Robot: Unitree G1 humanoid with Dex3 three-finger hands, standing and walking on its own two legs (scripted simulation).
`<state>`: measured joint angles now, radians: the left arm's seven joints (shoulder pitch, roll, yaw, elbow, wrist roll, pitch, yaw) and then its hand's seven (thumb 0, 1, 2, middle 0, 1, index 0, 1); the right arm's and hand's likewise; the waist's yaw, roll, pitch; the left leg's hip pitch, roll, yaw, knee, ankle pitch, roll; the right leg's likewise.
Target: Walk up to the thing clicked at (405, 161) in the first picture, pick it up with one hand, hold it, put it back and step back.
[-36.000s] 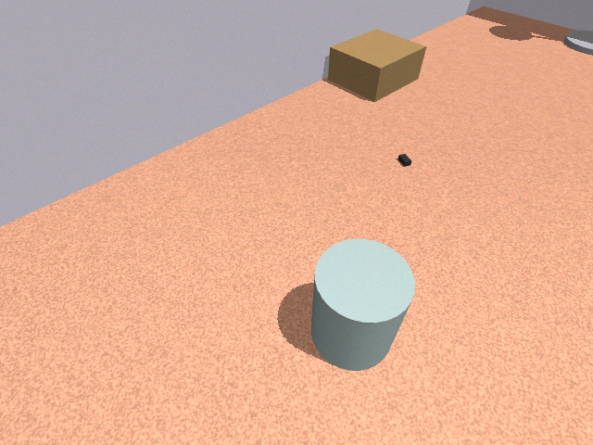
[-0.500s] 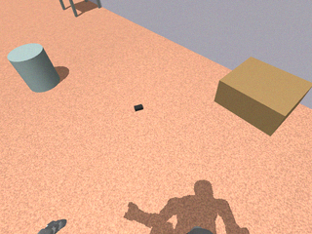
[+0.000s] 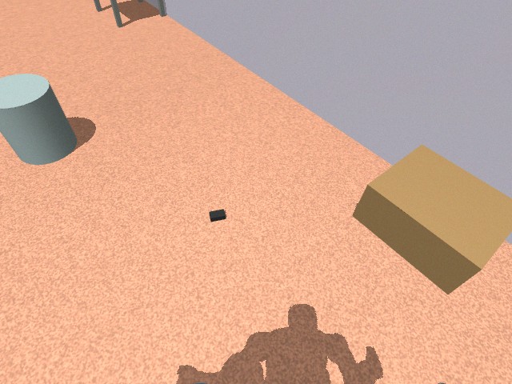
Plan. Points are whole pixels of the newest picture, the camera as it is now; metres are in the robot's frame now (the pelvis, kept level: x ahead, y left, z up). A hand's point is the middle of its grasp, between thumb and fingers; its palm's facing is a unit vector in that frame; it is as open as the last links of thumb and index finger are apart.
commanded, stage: walk up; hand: left
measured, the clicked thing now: (217, 215) +0.94 +0.19 -0.74
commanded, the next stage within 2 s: none
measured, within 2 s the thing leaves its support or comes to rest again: neither
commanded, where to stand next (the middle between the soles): +0.53 -0.03 m, yaw +1 degrees
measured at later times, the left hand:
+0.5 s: hand (149, 314) +0.25 +0.21 -0.10, palm faces +0.01 -0.91 -0.41, open 7.4 cm
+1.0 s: hand (156, 255) +0.39 +0.23 -0.14, palm faces +0.00 -0.94 -0.33, open 7.4 cm
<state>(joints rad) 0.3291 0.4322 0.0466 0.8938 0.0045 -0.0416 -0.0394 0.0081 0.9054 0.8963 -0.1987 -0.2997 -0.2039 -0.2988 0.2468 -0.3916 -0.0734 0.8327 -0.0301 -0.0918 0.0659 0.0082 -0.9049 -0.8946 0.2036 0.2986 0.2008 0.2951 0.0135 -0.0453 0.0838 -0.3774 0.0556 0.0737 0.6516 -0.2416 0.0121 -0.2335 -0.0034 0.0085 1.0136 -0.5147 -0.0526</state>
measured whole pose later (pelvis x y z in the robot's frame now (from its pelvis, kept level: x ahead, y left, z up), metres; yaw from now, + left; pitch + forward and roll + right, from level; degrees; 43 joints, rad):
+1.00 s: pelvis +0.36 -0.04 +0.01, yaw +2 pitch -3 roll +0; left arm 0.33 0.42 0.03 0.87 0.00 -0.05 -0.04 0.01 0.91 0.90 -0.20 -0.30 -0.20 -0.30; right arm 0.29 -0.38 -0.04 0.81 0.00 -0.09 0.04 0.01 -0.90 -0.89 0.21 0.30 0.20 0.30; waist 0.00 -0.05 0.09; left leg -0.24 0.03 0.05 0.54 -0.24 0.01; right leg -0.41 -0.03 0.01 1.08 -0.42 -0.05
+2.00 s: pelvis +0.48 -0.04 +0.01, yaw +2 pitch -2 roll -1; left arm 0.17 0.37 -0.02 1.06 0.00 -0.04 0.00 0.01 0.90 0.90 -0.20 -0.30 -0.21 -0.30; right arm 0.11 -0.35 0.00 1.01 0.00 -0.01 0.02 0.01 -0.90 -0.89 0.21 0.30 0.20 0.30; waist 0.02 0.01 0.06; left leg -0.25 0.03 0.01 0.57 -0.28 0.00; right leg -0.23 -0.03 -0.01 0.53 -0.27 0.03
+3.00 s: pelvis +0.51 -0.03 +0.03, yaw +1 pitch -2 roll +0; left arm 0.08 0.35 -0.01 1.15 0.01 -0.02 0.00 0.00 0.90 0.90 -0.20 -0.30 -0.21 -0.30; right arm 0.09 -0.35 -0.02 1.14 -0.01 0.00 0.02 0.01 -0.90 -0.89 0.20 0.30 0.20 0.30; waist -0.01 0.01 0.04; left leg -0.10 0.01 0.04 0.34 -0.20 0.00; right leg -0.11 -0.04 0.01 0.35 -0.20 0.04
